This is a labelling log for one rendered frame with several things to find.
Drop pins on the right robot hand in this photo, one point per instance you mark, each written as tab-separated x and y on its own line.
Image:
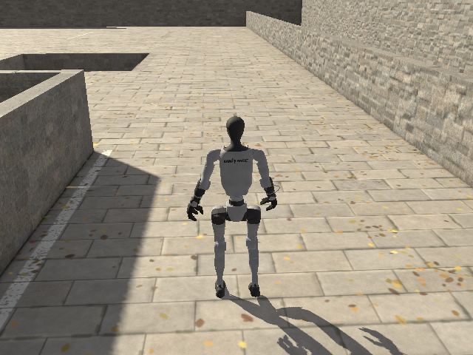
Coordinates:
266	200

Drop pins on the robot right thigh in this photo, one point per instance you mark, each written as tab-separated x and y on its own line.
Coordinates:
253	217

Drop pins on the robot right upper arm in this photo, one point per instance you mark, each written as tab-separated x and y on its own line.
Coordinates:
262	164

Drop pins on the left robot hand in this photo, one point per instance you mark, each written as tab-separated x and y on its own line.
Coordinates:
191	210

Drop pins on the robot left upper arm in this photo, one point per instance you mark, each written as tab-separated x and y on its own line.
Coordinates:
208	168

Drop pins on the robot left shin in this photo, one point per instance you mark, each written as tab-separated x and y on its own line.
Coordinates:
219	263

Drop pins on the right robot forearm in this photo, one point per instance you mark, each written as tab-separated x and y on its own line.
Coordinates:
270	192

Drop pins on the left robot forearm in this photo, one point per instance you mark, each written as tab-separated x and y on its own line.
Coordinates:
197	195

